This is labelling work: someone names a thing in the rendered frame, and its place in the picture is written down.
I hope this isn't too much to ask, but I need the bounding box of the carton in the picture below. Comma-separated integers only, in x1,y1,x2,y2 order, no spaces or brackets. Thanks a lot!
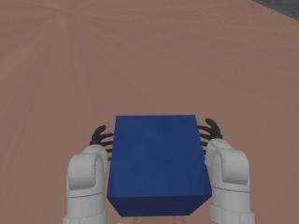
107,115,212,217

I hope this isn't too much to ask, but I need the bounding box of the robot left forearm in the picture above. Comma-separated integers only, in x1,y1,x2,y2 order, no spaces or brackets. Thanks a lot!
63,144,109,224

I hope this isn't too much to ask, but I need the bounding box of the right robot hand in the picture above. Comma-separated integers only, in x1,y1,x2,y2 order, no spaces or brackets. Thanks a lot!
197,118,222,155

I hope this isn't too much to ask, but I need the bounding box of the robot right forearm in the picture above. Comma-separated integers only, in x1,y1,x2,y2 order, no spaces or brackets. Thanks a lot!
205,138,255,224

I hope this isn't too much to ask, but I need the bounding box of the left robot hand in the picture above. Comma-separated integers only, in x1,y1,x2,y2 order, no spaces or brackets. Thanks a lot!
90,125,114,161

